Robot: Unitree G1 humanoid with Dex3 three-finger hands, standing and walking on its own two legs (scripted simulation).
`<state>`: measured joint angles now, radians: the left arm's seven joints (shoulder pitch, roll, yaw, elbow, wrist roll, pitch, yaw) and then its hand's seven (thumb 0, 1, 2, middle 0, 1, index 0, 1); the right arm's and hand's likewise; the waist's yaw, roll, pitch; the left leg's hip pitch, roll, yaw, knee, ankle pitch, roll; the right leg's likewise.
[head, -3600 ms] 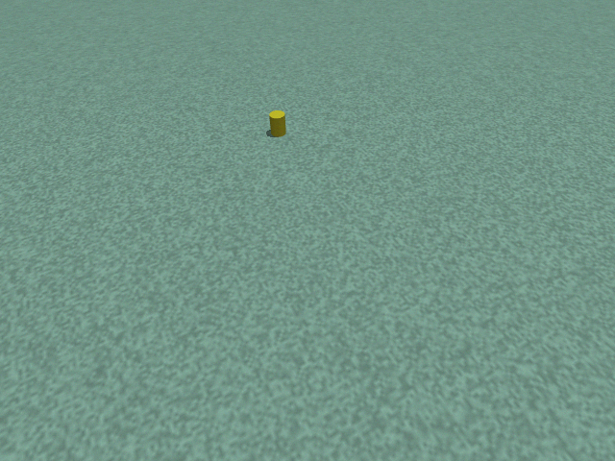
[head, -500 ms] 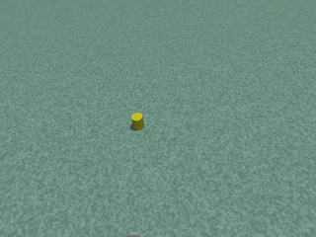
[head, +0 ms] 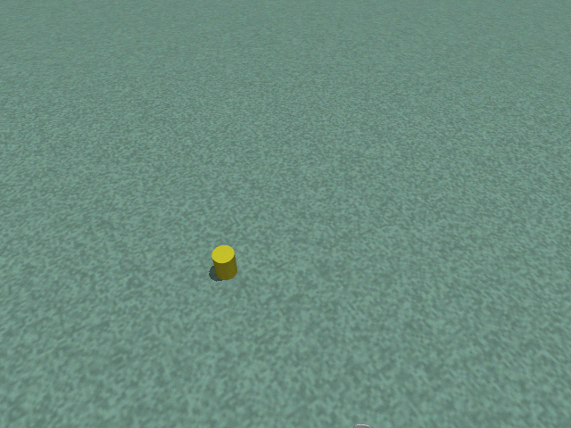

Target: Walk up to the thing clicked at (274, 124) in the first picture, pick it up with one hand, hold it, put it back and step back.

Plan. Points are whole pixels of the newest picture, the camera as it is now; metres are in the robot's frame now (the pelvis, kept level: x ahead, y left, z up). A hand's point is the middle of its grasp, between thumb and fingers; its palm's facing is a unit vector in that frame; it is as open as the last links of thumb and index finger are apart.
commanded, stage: walk up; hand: left
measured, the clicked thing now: (224, 262) +0.90 +0.25 -0.71
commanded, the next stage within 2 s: none
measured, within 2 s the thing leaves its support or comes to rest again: neither
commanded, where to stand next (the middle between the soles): +0.50 -0.01 m, yaw +1 degrees
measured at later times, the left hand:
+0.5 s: hand (129, 419) +0.20 +0.26 -0.14, palm faces +0.03 -0.93 -0.38, open 7.4 cm
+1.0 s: hand (150, 306) +0.39 +0.27 -0.14, palm faces -0.02 -0.90 -0.43, open 7.4 cm
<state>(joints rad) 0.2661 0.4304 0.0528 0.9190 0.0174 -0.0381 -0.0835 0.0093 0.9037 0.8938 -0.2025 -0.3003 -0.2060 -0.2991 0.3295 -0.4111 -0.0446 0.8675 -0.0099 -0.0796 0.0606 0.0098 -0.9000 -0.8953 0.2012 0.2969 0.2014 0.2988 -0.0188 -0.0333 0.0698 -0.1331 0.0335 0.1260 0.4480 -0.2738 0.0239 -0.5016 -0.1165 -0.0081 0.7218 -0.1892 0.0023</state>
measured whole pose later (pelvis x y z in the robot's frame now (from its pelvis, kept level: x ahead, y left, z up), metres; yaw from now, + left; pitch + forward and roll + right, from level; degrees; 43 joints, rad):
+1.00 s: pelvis +0.34 -0.02 -0.02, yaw +2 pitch -3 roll +0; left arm 0.29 0.42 0.06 0.90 0.02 -0.08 -0.04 0.01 0.90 0.89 -0.20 -0.30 -0.21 -0.30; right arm 0.35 -0.43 -0.04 0.86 -0.01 -0.03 0.05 0.01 -0.90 -0.90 0.20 0.30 0.20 0.30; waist -0.02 0.04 0.07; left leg -0.21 0.07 0.07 0.69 -0.41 0.02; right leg -0.36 -0.04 -0.04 0.59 -0.18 0.00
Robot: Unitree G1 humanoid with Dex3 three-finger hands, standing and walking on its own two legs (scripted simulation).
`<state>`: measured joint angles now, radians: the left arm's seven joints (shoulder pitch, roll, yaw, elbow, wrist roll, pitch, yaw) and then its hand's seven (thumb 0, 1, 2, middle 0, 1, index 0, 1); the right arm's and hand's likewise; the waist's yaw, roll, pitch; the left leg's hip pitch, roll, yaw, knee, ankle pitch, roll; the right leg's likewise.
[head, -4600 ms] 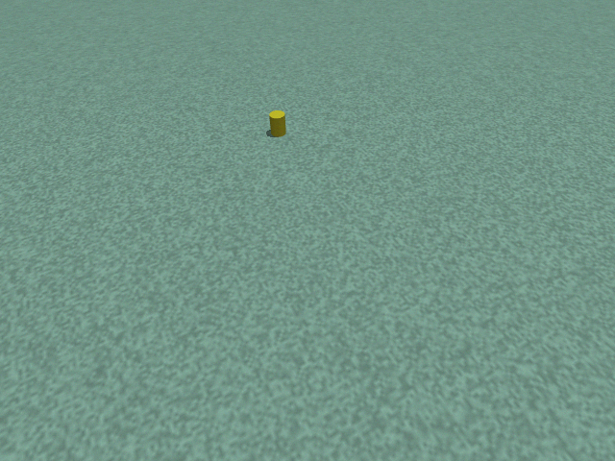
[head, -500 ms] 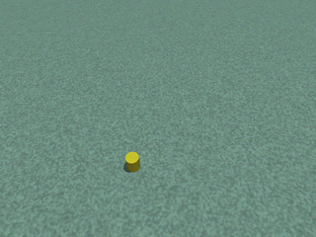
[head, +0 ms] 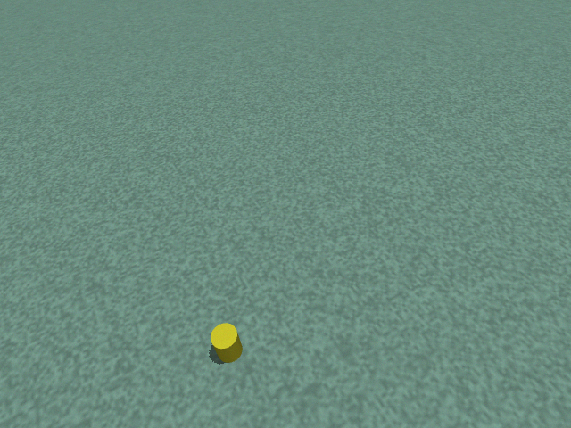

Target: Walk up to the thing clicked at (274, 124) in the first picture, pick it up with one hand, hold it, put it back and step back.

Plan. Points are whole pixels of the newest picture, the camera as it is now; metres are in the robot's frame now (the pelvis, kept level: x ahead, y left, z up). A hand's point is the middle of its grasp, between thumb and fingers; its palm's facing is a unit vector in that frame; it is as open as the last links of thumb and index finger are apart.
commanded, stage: walk up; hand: left
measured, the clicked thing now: (227, 343) +0.57 +0.25 -0.70
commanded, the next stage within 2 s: stand in 1.50 s
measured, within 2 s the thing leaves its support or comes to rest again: neither
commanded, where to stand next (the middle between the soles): +0.17 +0.01 m, yaw +0 degrees
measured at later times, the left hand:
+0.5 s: hand out of the picture +0.12 +0.29 -0.16, palm faces -0.01 -0.94 -0.34, open 7.4 cm
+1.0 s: hand out of the picture +0.12 +0.28 -0.13, palm faces +0.02 -0.93 -0.36, open 7.4 cm
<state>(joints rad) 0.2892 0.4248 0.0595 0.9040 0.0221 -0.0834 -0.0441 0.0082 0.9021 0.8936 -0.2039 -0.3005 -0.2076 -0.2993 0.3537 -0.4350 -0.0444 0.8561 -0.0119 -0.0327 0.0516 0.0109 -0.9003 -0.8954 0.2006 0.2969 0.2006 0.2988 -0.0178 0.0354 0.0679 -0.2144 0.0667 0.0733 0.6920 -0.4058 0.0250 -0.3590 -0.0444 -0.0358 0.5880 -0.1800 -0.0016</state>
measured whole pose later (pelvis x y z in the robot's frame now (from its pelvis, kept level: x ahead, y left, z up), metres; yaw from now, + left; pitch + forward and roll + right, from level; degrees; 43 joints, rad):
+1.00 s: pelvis +0.06 +0.02 +0.02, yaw +1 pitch -2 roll +0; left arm 0.10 0.35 0.00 1.17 0.01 -0.02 -0.01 0.01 0.90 0.89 -0.20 -0.30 -0.21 -0.30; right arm 0.02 -0.36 0.00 1.15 0.00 0.01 0.03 0.01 -0.90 -0.90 0.20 0.30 0.20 0.30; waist 0.02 0.03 0.06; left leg -0.20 0.03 0.01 0.37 -0.13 -0.02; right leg -0.15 -0.05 -0.03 0.35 -0.16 0.04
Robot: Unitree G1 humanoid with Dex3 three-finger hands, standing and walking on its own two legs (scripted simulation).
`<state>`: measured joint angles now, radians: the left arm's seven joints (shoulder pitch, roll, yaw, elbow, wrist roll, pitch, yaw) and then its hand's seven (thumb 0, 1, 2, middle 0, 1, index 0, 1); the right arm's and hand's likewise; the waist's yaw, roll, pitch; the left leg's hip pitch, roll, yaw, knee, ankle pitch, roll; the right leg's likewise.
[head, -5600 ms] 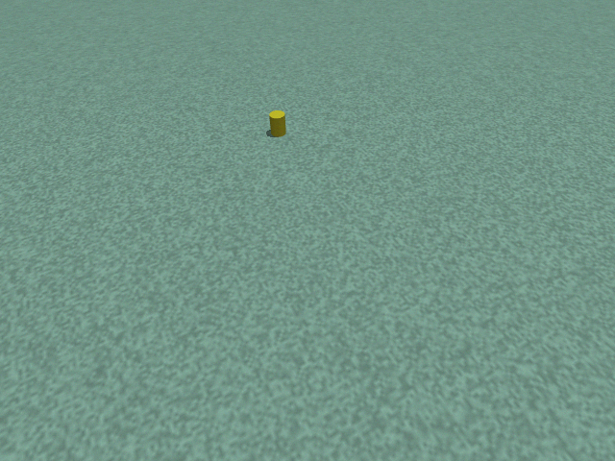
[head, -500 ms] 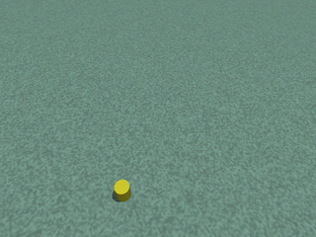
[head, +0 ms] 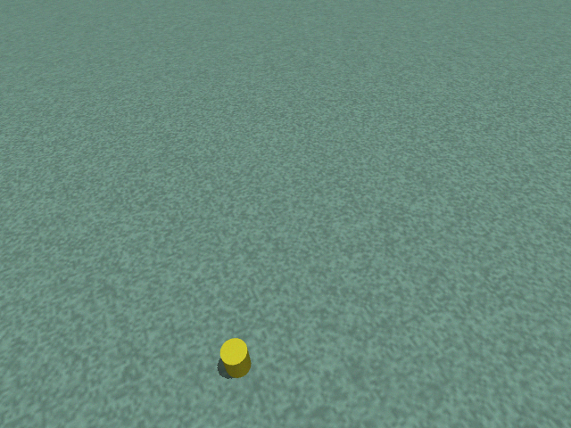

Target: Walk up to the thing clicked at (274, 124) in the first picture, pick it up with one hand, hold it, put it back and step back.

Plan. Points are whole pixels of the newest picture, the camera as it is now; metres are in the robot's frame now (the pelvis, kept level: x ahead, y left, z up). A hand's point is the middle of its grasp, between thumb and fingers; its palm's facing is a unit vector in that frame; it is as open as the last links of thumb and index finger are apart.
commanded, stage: walk up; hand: left
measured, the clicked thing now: (236, 358) +0.51 +0.23 -0.72
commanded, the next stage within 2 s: stand in 0.50 s
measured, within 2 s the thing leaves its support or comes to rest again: neither
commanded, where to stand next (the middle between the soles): +0.10 -0.01 m, yaw -2 degrees
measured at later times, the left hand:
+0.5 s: hand out of the picture +0.10 +0.24 -0.15, palm faces -0.01 -0.94 -0.34, open 7.4 cm
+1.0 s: hand out of the picture +0.10 +0.24 -0.15, palm faces -0.01 -0.94 -0.34, open 7.4 cm
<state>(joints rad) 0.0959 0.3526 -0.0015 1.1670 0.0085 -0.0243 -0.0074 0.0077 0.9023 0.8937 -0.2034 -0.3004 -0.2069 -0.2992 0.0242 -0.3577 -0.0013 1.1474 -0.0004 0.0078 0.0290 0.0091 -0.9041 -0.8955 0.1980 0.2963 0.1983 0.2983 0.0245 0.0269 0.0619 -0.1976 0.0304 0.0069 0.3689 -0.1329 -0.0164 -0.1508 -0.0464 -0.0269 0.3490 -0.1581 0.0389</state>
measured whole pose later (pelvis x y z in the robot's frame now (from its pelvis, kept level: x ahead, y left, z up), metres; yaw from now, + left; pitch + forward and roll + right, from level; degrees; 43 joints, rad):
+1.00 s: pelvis +0.03 -0.01 +0.00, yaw +0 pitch -1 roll +0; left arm 0.10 0.34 0.01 1.15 0.01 -0.01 -0.01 0.01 0.90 0.89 -0.20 -0.30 -0.21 -0.30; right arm 0.08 -0.35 0.00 1.15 -0.01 0.00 0.01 0.01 -0.90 -0.90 0.20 0.30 0.20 0.30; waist 0.00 0.01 0.05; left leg -0.15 0.05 0.00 0.33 -0.16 -0.04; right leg -0.11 -0.03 -0.04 0.32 -0.19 0.02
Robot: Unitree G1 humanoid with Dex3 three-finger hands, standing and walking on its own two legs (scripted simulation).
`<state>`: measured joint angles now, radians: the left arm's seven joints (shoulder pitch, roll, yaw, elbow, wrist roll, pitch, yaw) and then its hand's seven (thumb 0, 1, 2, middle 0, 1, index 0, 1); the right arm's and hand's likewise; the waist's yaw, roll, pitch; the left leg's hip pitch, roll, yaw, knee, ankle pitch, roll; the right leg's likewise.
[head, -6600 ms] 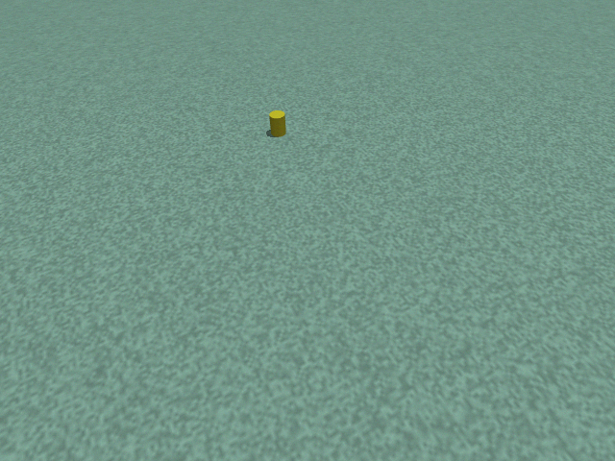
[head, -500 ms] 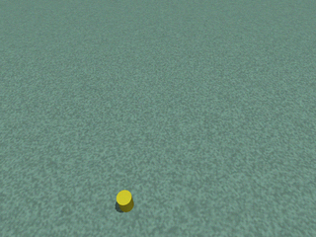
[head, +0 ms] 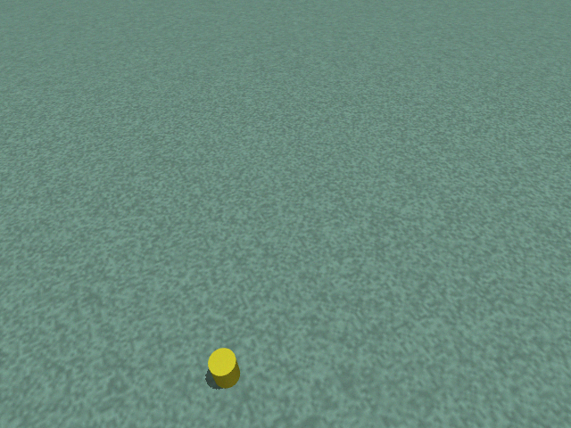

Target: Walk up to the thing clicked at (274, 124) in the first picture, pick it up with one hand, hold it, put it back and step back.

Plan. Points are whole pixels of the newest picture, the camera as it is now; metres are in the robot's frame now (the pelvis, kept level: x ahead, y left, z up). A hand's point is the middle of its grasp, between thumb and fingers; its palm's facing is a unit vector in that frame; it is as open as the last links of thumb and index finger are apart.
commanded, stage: stand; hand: left
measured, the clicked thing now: (224, 368) +0.48 +0.24 -0.72
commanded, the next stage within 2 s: none
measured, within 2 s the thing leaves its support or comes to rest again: neither
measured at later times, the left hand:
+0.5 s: hand out of the picture +0.09 +0.25 -0.16, palm faces -0.02 -0.94 -0.34, open 7.4 cm
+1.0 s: hand out of the picture +0.08 +0.25 -0.16, palm faces -0.01 -0.94 -0.35, open 7.4 cm
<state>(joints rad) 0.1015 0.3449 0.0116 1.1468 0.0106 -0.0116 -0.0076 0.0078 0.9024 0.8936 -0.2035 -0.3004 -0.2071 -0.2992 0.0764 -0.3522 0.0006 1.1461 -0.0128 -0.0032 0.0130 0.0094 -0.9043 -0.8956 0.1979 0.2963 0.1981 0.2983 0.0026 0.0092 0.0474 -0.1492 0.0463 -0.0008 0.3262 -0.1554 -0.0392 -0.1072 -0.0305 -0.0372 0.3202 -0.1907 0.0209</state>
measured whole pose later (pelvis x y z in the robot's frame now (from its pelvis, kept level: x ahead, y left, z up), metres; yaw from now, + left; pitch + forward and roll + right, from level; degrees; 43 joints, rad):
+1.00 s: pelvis +0.01 +0.00 +0.00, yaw +0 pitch -2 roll +0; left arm 0.11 0.35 0.01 1.13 0.01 -0.01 0.00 0.01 0.90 0.89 -0.20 -0.30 -0.21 -0.30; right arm 0.09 -0.35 0.01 1.13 -0.01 0.00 0.01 0.01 -0.90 -0.90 0.20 0.30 0.20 0.30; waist 0.00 0.01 0.05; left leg -0.11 0.05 0.00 0.31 -0.17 -0.04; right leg -0.08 -0.03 -0.03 0.31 -0.20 0.02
